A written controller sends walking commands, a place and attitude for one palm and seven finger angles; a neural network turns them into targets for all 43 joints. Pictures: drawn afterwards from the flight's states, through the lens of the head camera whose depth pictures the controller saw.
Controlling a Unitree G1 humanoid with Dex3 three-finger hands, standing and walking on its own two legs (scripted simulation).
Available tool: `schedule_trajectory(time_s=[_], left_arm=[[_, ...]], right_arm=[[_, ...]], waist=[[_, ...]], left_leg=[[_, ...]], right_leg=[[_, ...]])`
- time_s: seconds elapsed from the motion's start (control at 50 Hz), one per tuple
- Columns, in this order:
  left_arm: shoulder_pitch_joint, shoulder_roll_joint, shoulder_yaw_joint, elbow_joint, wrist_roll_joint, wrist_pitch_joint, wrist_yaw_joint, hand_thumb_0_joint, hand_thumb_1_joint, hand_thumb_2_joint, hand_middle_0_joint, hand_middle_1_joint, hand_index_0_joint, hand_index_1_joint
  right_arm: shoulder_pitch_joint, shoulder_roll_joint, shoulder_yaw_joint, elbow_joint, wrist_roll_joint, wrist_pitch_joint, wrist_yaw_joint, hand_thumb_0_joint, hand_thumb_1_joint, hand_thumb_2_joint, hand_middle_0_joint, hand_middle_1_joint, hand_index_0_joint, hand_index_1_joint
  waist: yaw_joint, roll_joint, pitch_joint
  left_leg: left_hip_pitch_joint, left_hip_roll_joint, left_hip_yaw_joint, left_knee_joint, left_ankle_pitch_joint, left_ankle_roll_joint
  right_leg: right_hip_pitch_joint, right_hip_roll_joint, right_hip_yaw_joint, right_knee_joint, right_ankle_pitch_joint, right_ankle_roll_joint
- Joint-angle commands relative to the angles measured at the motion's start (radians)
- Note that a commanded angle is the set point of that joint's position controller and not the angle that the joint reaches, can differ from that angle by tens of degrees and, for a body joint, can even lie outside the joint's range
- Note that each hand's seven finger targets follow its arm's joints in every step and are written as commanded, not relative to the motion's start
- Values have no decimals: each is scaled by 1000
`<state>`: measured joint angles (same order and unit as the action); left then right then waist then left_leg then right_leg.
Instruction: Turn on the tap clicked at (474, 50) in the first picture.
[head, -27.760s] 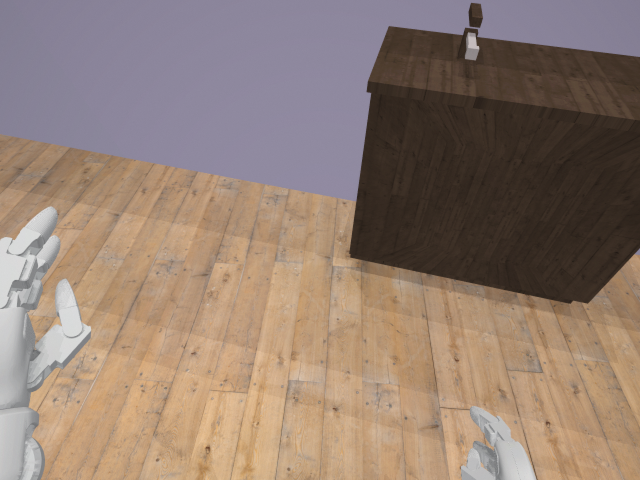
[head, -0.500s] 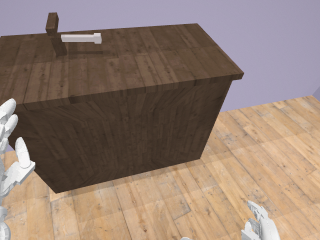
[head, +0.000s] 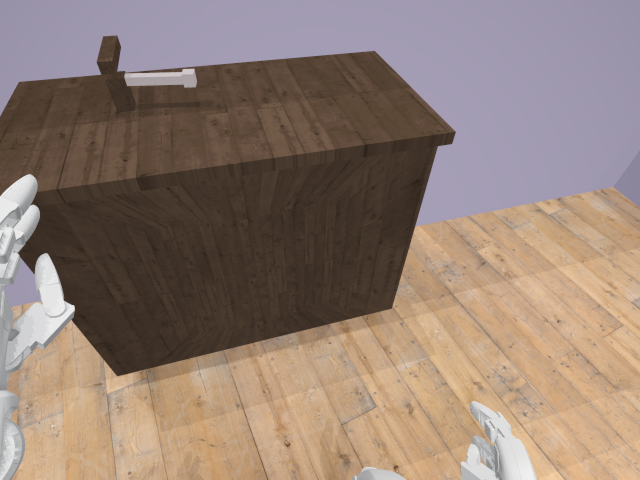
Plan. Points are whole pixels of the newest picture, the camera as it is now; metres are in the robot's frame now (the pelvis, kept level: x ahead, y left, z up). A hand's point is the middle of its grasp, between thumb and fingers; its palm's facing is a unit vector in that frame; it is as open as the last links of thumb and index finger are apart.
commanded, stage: stop stepping back and stand still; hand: left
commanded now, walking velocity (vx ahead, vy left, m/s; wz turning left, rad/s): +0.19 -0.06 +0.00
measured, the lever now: (189, 78) +0.85 +0.32 +0.11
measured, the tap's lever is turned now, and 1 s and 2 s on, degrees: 81 81 81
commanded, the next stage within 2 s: stand and check the lever's angle in 1.22 s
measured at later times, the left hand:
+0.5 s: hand (120, 300) +0.23 +0.19 +0.19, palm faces +0.44 -0.78 -0.44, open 7.4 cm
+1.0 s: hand (67, 314) +0.23 +0.25 +0.17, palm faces +0.45 -0.82 -0.35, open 7.4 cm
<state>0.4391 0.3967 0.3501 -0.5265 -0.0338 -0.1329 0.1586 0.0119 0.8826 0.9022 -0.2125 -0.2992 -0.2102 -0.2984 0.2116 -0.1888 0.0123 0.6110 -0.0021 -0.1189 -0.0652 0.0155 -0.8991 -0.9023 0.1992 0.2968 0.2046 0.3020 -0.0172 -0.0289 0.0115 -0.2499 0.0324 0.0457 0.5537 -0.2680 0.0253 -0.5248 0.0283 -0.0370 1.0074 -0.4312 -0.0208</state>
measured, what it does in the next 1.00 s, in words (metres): steps on the spot: right foot, then left foot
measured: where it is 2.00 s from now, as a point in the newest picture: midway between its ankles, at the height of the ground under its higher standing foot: outside the picture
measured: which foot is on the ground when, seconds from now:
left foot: down 0.00-0.16, up 0.18-0.44, down 0.46-1.00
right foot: up 0.00-0.14, down 0.16-1.00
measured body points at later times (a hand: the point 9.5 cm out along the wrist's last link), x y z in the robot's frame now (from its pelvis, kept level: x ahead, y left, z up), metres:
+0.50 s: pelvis +0.03 -0.05 +0.00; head +0.04 -0.08 +0.45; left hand +0.20 +0.23 +0.22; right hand +0.22 -0.30 -0.08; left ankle +0.04 +0.10 -0.73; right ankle +0.04 -0.13 -0.73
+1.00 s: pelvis +0.02 +0.00 +0.01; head +0.04 +0.00 +0.46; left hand +0.20 +0.29 +0.19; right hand +0.22 -0.20 -0.07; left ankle +0.04 +0.10 -0.73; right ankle +0.04 -0.13 -0.73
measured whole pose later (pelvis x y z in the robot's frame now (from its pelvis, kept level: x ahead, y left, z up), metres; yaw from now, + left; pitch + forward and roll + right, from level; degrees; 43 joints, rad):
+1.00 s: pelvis +0.02 +0.00 +0.01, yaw +2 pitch -1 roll -1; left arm 0.46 0.33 0.32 -0.47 -0.06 -0.13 0.16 0.01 0.89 0.90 -0.21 -0.30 -0.21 -0.30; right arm 0.17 -0.18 0.04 0.59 0.00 -0.09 -0.06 0.02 -0.90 -0.90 0.20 0.30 0.21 0.30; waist 0.02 0.01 0.04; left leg -0.23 0.02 0.07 0.45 -0.21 0.02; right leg -0.20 -0.02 -0.07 0.41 -0.20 0.01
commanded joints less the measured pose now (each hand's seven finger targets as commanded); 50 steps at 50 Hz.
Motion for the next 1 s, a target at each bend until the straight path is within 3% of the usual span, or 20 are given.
schedule_trajectory(time_s=[0.0, 0.02, 0.06, 0.1, 0.12, 0.14, 0.16, 0.18, 0.22, 0.26, 0.3, 0.36, 0.42, 0.5, 0.52, 0.54, 0.62, 0.72, 0.8, 0.98], left_arm=[[-22, 95, 87, -59, -9, -45, 9, 0, 900, 900, -200, -300, -200, -300], [-4, 69, 64, -51, -10, -39, 5, 0, 900, 900, -200, -300, -200, -300], [18, 82, 67, -40, -18, -38, 9, 0, 900, 900, -200, -300, -200, -300], [-14, 82, 56, -70, -10, -35, 9, 0, 900, 900, -200, -300, -200, -300], [-7, 87, 48, -70, -2, -39, 4, 0, 900, 900, -200, -300, -200, -300], [-32, 123, 62, -100, 0, -46, -3, 0, 900, 900, -200, -300, -200, -300], [-121, 152, 79, -161, -12, -63, -4, 0, 900, 900, -200, -300, -200, -300], [-167, 163, 90, -217, -12, -87, -4, 0, 900, 900, -200, -300, -200, -300], [-128, 229, 149, -268, -10, -90, 0, 0, 900, 900, -200, -300, -200, -300], [-48, 208, 164, -262, -20, -110, 8, 0, 900, 900, -200, -300, -200, -300], [1, 183, 168, -230, -25, -114, 22, 0, 900, 900, -200, -300, -200, -300], [49, 140, 146, -135, -37, -99, 26, 0, 900, 900, -200, -300, -200, -300], [67, 107, 111, -82, -44, -86, 17, 0, 900, 900, -200, -300, -200, -300], [64, 125, 109, -75, -38, -74, 5, 0, 900, 900, -200, -300, -200, -300], [54, 135, 115, -108, -36, -73, 4, 0, 900, 900, -200, -300, -200, -300], [54, 137, 114, -136, -33, -75, 5, 0, 900, 900, -200, -300, -200, -300], [9, 157, 116, -253, -29, -75, 17, 0, 900, 900, -200, -300, -200, -300], [-27, 138, 97, -254, -22, -69, 30, 0, 900, 900, -200, -300, -200, -300], [-18, 102, 81, -163, -24, -60, 26, 0, 900, 900, -200, -300, -200, -300], [-69, 99, 59, -170, -19, -53, 18, 0, 900, 900, -200, -300, -200, -300]], right_arm=[[-93, -127, -50, -127, 31, -50, 9, 0, -900, -900, 200, 300, 200, 300], [-102, -126, -48, -137, 34, -51, 7, 0, -900, -900, 200, 300, 200, 300], [-99, -127, -36, -139, 27, -42, -5, 0, -900, -900, 200, 300, 200, 300], [-99, -140, -45, -149, 21, -33, -12, 0, -900, -900, 200, 300, 200, 300], [-95, -132, -48, -144, 16, -31, -10, 0, -900, -900, 200, 300, 200, 300], [-102, -119, -56, -145, 19, -25, -3, 0, -900, -900, 200, 300, 200, 300], [-121, -125, -54, -148, 20, -34, -3, 0, -900, -900, 200, 300, 200, 300], [-104, -125, -58, -127, 14, -50, 4, 0, -900, -900, 200, 300, 200, 300], [-99, -140, -69, -123, 16, -49, 11, 0, -900, -900, 200, 300, 200, 300], [-100, -119, -60, -131, 14, -38, 7, 0, -900, -900, 200, 300, 200, 300], [-115, -107, -56, -143, 12, -29, 3, 0, -900, -900, 200, 300, 200, 300], [-120, -109, -62, -146, 17, -24, 1, 0, -900, -900, 200, 300, 200, 300], [-111, -136, -77, -167, 32, -23, 3, 0, -900, -900, 200, 300, 200, 300], [-105, -150, -87, -177, 43, -10, 9, 0, -900, -900, 200, 300, 200, 300], [-111, -145, -81, -178, 39, -9, 9, 0, -900, -900, 200, 300, 200, 300], [-108, -138, -74, -179, 36, -7, 8, 0, -900, -900, 200, 300, 200, 300], [-138, -151, -69, -198, 25, -16, -4, 0, -900, -900, 200, 300, 200, 300], [-141, -146, -53, -189, 12, -27, -12, 0, -900, -900, 200, 300, 200, 300], [-130, -137, -46, -176, 10, -26, -12, 0, -900, -900, 200, 300, 200, 300], [-145, -132, -33, -171, 1, -20, -14, 0, -900, -900, 200, 300, 200, 300]], waist=[[2, 206, 35], [10, 239, 46], [9, 223, 35], [23, 148, -10], [22, 25, -7], [21, -217, -31], [13, -186, -20], [4, -62, -93], [-2, -21, -83], [-1, -59, -94], [11, -78, -104], [20, -70, -72], [20, -9, -56], [11, -101, -70], [10, -38, -87], [12, -38, -112], [23, 43, -132], [29, 170, -101], [24, 93, -102], [22, 87, -95]], left_leg=[[-70, 243, -328, -381, -423, 176], [-82, 209, -262, -371, -399, 150], [-112, 182, -215, -315, -330, 113], [-171, 114, -122, -139, -331, 70], [-257, 46, -53, 86, -238, 48], [-387, -25, -4, 371, -203, 12], [-427, -21, -43, 539, -184, -9], [-363, 8, -102, 574, -129, -16], [-261, 34, -124, 502, -76, -27], [-163, 34, -84, 332, -54, -22], [-94, 10, -29, 156, -22, -17], [12, -13, 3, -35, 48, -6], [25, 32, -46, -91, 160, 7], [-4, 26, -33, -7, 190, -8], [-1, 20, -30, -14, 196, -8], [11, 30, -37, -46, 226, -6], [103, 76, -88, -102, 324, 13], [70, 96, -132, -188, 201, 17], [43, 78, -113, -196, 94, 5], [35, 75, -110, -236, 59, -2]], right_leg=[[-61, -69, 30, 58, 47, 27], [15, -69, -1, -87, 52, 24], [204, -27, -61, -374, -6, 24], [412, 4, -94, -596, 42, 13], [477, -82, 48, -670, 67, -28], [517, -303, 425, -794, 47, -111], [492, -404, 511, -803, 271, -143], [467, -403, 440, -762, 318, -145], [373, -365, 367, -723, 341, -128], [355, -339, 239, -687, 418, -121], [381, -310, 186, -663, 406, -97], [352, -298, 190, -651, 334, -59], [356, -249, 166, -610, 366, -11], [386, -265, 199, -614, 564, -12], [402, -268, 189, -594, 615, -16], [428, -251, 157, -573, 626, -14], [379, -156, 91, -562, 464, 11], [368, -93, 49, -574, 315, 14], [387, -92, 60, -622, 309, 13], [388, -78, 53, -644, 306, 14]])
